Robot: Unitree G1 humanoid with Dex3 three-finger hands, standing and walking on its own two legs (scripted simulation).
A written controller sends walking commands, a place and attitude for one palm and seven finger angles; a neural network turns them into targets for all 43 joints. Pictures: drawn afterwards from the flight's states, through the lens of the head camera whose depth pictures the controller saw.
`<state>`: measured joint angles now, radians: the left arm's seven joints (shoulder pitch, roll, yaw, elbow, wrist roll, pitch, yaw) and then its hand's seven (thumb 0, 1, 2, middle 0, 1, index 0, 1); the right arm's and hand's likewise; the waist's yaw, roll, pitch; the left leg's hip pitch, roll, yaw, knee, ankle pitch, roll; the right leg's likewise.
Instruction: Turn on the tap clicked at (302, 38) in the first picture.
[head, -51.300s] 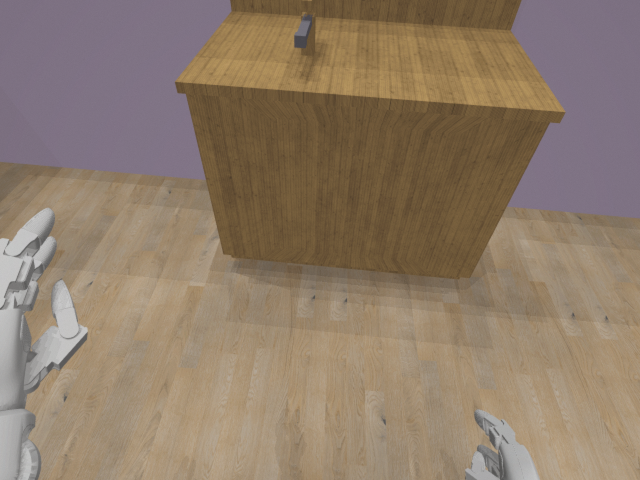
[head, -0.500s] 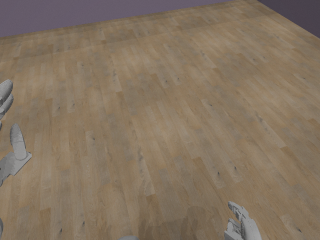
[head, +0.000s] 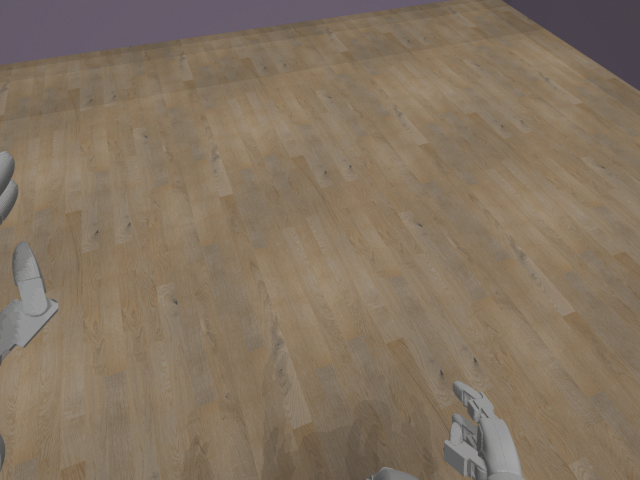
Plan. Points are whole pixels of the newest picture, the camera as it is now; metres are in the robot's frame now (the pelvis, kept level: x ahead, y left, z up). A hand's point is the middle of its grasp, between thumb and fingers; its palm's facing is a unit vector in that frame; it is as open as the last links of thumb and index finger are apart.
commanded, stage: take the last steps up to it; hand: left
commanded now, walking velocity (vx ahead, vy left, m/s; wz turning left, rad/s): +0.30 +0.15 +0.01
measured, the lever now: out of the picture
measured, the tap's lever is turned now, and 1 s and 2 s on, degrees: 73 73 73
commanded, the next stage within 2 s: none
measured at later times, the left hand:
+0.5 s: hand (49, 191) +0.35 +0.30 +0.19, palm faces +0.42 -0.79 -0.44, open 7.4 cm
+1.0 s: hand (59, 126) +0.45 +0.34 +0.19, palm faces +0.42 -0.80 -0.43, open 7.4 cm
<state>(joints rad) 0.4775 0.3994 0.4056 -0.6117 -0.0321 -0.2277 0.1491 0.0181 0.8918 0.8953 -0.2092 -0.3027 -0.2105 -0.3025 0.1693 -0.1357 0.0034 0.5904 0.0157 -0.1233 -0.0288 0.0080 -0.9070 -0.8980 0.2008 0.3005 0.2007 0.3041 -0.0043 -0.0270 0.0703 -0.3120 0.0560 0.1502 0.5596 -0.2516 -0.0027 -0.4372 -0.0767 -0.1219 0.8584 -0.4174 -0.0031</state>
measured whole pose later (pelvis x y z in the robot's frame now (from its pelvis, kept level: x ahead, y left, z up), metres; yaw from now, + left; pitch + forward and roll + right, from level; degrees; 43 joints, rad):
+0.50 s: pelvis +0.12 +0.06 -0.01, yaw +0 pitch +0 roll +3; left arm 0.40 0.42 0.41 -0.54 -0.03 -0.24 0.16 0.01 0.89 0.90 -0.21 -0.30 -0.21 -0.30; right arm 0.16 -0.20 -0.06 0.60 0.02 -0.09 -0.05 0.01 -0.91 -0.90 0.20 0.30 0.20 0.30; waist 0.00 -0.06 0.09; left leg -0.35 0.04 0.14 0.60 -0.24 0.00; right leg -0.37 -0.10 -0.04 1.04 -0.53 0.00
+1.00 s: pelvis +0.24 +0.10 +0.00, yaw +0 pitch +0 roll +2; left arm 0.47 0.35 0.36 -0.59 -0.02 -0.23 0.16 0.02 0.89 0.90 -0.21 -0.30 -0.21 -0.30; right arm 0.22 -0.26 -0.05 0.61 0.00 -0.08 -0.04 0.01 -0.91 -0.90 0.20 0.30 0.20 0.30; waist 0.05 -0.03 0.10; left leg -0.37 0.06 0.15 0.53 -0.19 0.01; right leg -0.17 -0.13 -0.12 0.59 -0.41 0.03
